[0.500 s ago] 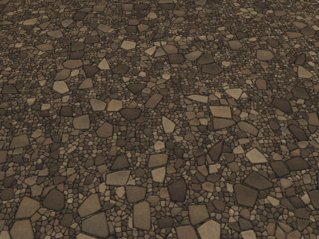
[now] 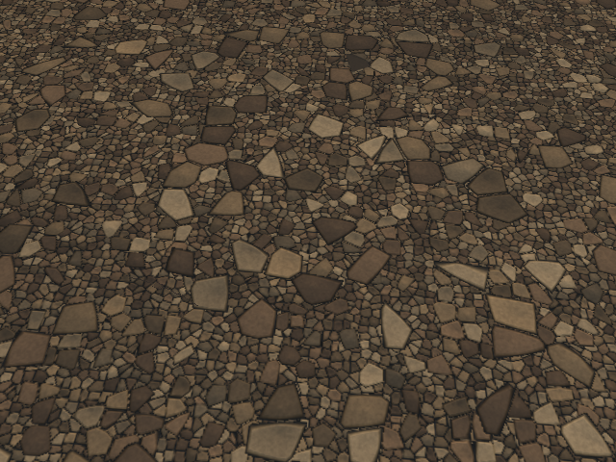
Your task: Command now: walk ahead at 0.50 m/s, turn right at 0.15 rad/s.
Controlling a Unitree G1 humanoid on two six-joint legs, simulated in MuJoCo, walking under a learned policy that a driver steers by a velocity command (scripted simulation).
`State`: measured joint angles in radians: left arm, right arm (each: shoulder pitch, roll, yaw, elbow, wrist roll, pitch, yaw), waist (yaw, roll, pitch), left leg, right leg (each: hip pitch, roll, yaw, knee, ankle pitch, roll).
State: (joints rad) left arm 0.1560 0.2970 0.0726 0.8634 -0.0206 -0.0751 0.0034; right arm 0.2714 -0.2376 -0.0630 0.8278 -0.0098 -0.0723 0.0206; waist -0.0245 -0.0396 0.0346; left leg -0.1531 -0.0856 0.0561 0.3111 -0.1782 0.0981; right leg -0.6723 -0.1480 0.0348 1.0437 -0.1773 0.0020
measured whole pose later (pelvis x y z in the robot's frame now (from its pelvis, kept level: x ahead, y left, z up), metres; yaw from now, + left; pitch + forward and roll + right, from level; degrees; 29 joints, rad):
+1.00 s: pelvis +0.59 -0.10 +0.00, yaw -34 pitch +1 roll +2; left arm 0.23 0.32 0.08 0.67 -0.03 -0.02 0.00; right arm 0.29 -0.26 -0.06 0.80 -0.01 -0.10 0.00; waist -0.04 -0.06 0.02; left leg -0.18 -0.02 0.09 0.36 -0.20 0.03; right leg -0.64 -0.07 0.06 1.12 -0.27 0.00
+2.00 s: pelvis +0.98 -0.51 +0.00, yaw -62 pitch +2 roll +1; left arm 0.21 0.29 0.05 0.67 0.00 -0.05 0.00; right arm 0.35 -0.26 -0.05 0.82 0.00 -0.09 0.02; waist -0.06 -0.04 0.01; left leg -0.19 -0.05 0.00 0.35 -0.18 0.05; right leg -0.59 -0.06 0.05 0.98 -0.27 -0.01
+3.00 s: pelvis +1.31 -0.89 +0.00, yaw -34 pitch +1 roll +0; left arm 0.15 0.31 0.05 0.76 0.00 -0.08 0.00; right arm 0.30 -0.26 -0.05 0.71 -0.01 -0.06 0.02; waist -0.03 -0.04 0.04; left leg -0.15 -0.10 -0.01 0.31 -0.17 0.09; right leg -0.69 -0.14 0.04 0.96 -0.12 0.04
